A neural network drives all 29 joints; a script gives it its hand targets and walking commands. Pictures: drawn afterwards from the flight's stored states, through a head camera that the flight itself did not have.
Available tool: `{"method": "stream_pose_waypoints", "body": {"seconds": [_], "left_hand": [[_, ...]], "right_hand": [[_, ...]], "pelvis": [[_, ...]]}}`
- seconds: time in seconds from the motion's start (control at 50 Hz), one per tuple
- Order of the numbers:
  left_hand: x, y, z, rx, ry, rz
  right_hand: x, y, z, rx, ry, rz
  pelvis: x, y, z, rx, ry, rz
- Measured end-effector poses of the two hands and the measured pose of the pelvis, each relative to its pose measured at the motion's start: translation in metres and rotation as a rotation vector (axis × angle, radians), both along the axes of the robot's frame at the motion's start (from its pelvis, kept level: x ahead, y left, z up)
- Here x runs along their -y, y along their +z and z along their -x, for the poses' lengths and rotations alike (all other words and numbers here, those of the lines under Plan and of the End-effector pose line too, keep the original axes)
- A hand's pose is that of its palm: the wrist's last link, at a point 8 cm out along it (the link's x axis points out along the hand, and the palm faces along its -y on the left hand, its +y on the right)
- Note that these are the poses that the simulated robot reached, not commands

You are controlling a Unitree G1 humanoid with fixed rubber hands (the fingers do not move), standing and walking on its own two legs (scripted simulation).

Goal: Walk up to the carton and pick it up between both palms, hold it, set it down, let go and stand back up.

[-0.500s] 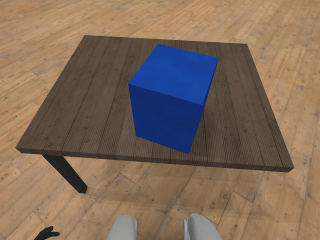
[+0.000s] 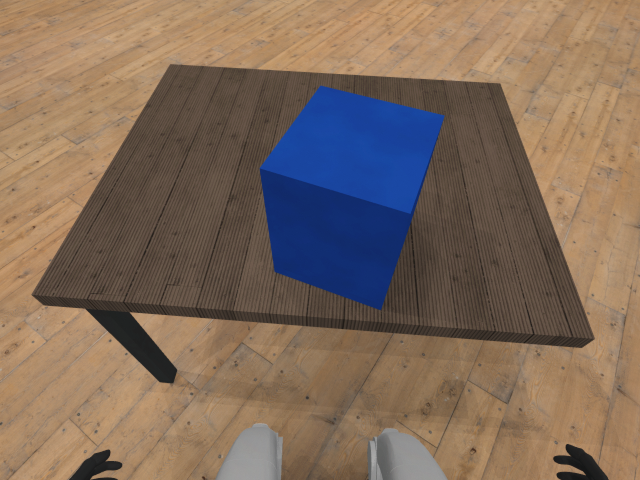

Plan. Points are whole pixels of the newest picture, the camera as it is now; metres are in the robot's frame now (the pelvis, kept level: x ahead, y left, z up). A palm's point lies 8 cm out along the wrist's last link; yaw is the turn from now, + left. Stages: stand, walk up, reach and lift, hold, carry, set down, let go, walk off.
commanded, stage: walk up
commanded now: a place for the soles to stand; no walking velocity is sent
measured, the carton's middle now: (351, 201) +0.52 -0.02 +0.00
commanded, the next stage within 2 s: reach and lift in 1.26 s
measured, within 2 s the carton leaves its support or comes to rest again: neither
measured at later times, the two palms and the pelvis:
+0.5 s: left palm out of the picture +0.07 +0.33 -0.10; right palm out of the picture +0.06 -0.31 -0.09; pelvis -0.01 +0.01 +0.00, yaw +0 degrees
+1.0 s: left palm out of the picture +0.06 +0.33 -0.10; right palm out of the picture +0.07 -0.31 -0.09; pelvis -0.02 +0.01 +0.00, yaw -1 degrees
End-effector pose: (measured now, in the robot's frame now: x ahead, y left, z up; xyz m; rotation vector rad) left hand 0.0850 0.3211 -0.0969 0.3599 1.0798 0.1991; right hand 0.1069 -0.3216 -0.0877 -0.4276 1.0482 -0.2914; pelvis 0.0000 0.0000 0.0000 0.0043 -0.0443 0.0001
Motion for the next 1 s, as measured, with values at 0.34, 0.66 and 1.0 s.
{"method": "stream_pose_waypoints", "body": {"seconds": [0.34,0.66,1.0], "left_hand": [[-0.001,0.000,0.013,-0.007,0.009,-0.004],[-0.003,-0.003,0.019,-0.028,0.019,-0.002],[-0.014,-0.005,0.021,-0.030,0.017,0.002]], "right_hand": [[0.001,-0.004,0.029,-0.034,-0.019,-0.011],[0.002,-0.005,0.043,-0.063,-0.035,-0.014],[-0.010,-0.003,0.040,-0.045,-0.033,-0.018]], "pelvis": [[0.000,0.000,0.012,0.017,-0.003,-0.004],[-0.001,0.000,0.014,0.021,-0.009,-0.004],[-0.012,-0.001,0.017,0.025,-0.014,0.006]]}}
